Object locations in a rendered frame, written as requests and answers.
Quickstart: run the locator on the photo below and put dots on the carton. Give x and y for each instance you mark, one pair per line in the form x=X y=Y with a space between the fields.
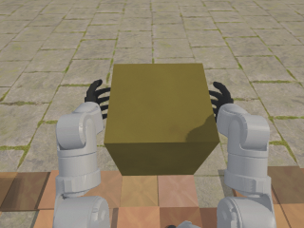
x=160 y=120

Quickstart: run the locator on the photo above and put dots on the right robot hand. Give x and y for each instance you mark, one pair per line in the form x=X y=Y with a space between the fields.
x=223 y=98

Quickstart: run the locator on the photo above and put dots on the right robot shin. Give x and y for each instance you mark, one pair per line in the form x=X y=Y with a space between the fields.
x=186 y=222

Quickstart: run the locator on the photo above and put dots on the left robot hand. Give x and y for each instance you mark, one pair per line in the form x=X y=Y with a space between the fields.
x=92 y=95

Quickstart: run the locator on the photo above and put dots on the left robot forearm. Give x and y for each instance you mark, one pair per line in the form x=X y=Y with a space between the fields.
x=76 y=148

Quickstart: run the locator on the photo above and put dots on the left robot upper arm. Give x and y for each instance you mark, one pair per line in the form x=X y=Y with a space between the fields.
x=82 y=212

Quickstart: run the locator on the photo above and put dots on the right robot upper arm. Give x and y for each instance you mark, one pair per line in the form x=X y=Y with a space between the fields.
x=244 y=212

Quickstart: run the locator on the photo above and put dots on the right robot forearm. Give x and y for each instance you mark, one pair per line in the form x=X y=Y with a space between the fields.
x=248 y=151

